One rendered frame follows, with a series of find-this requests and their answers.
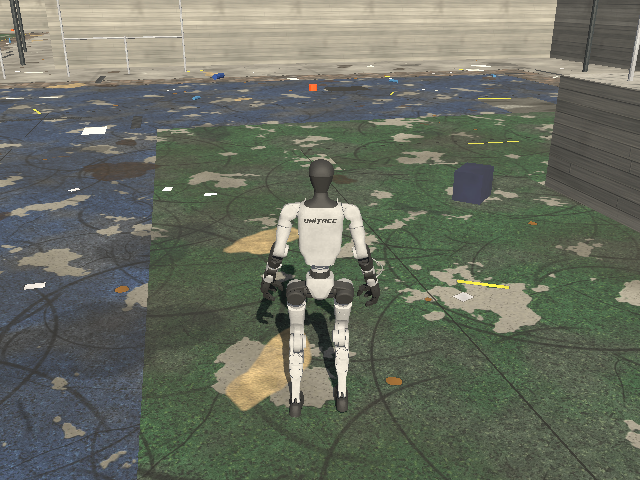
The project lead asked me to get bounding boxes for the robot right upper arm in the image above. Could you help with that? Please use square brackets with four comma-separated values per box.
[342, 203, 368, 259]

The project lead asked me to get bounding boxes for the robot left upper arm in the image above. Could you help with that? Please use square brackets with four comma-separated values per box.
[272, 202, 300, 258]

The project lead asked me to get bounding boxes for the robot left shin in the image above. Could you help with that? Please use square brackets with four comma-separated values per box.
[289, 334, 304, 403]

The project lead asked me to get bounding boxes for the right robot forearm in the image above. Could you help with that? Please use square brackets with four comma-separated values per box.
[358, 244, 378, 287]

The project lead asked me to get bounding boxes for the robot left hand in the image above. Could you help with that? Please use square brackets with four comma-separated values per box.
[260, 278, 283, 301]

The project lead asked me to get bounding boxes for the robot right hand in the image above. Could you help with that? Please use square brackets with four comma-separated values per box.
[357, 283, 380, 307]

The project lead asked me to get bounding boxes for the left robot forearm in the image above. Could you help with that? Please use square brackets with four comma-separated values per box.
[263, 242, 283, 283]

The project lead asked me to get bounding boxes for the left robot thigh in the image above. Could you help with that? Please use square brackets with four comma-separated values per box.
[286, 279, 306, 352]

